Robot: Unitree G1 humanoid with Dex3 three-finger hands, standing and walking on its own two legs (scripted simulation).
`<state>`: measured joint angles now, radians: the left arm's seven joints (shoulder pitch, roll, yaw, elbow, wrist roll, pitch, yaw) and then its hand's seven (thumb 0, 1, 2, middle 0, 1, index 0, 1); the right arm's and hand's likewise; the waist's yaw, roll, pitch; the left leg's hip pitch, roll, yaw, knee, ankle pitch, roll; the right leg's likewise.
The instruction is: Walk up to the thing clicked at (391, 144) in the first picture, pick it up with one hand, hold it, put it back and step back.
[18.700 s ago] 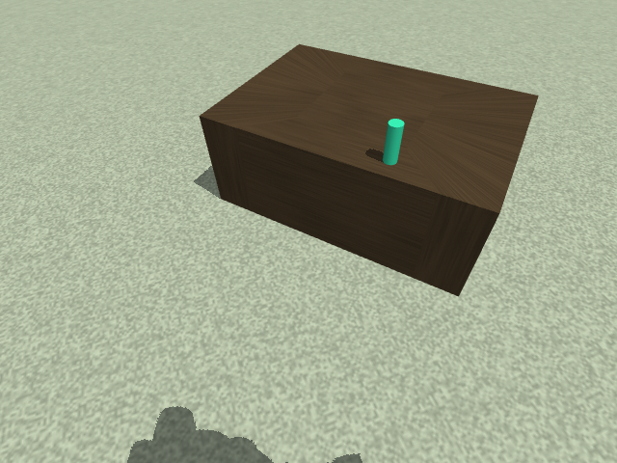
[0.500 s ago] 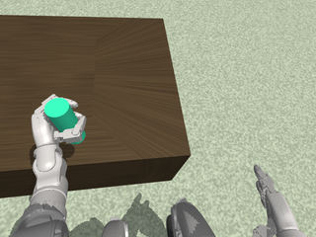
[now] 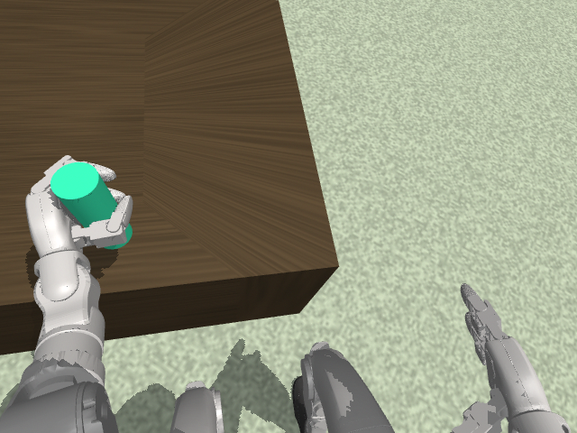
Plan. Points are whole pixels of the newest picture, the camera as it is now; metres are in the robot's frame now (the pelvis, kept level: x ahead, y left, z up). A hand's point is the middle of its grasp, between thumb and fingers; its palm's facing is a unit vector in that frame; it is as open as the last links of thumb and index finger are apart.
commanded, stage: lower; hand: left
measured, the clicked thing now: (97, 210) +0.45 +0.19 -0.02
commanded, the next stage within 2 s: loosen in 1.02 s
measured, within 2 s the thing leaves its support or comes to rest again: rests again in 0.82 s
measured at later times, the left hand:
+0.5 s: hand (113, 221) +0.46 +0.19 -0.08, palm faces +0.19 -0.98 -0.02, open 7.0 cm
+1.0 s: hand (117, 231) +0.46 +0.19 -0.11, palm faces +0.20 -0.98 -0.03, open 7.0 cm
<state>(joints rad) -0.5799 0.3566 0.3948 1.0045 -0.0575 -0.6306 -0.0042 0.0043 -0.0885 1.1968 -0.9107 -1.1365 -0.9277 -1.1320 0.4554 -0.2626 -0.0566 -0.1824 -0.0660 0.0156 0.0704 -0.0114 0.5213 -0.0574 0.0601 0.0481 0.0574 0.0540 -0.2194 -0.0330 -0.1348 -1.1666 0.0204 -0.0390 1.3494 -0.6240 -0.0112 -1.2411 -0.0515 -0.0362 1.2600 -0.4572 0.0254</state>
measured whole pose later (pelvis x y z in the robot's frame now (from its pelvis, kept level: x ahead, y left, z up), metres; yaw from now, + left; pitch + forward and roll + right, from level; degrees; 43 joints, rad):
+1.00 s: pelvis -0.02 +0.01 -0.06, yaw -1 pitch +32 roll -4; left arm -0.62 0.47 0.47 1.08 0.00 -0.69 0.04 0.01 -0.09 1.20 -0.91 -1.14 -0.93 -1.13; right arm 0.48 -0.30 -0.09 -0.33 -0.07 -0.01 0.11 -0.01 0.51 -0.06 0.06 0.05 0.06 0.05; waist -0.32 -0.04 -0.16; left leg -1.46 0.02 -0.07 1.59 -0.68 -0.01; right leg -1.52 -0.05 -0.05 1.46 -0.49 0.03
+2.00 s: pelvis -0.02 +0.01 -0.06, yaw -1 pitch +31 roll -4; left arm -0.64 0.52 0.52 1.02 -0.01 -0.63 0.00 -0.01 -0.56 0.12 -0.15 -0.15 -0.17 -0.15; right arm 0.47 -0.31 -0.11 -0.36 -0.05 0.01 0.09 -0.01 0.52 -0.05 0.07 0.05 0.06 0.06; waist -0.34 -0.05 -0.17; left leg -1.47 0.02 -0.06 1.61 -0.68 -0.01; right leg -1.54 -0.05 -0.04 1.48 -0.48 0.03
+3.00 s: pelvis +0.03 +0.01 +0.08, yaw -1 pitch +12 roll -1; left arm 0.02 0.29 0.14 0.44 -0.02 0.02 0.09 -0.01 -0.55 0.06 -0.06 -0.05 -0.06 -0.06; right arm 0.42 -0.23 0.03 0.10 0.05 0.12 -0.04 0.01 -0.73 -0.81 0.19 0.27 0.19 0.28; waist -0.03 -0.01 -0.11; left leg -0.63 0.02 -0.01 0.93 -0.51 0.00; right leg -0.72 -0.04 -0.02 0.87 -0.36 0.03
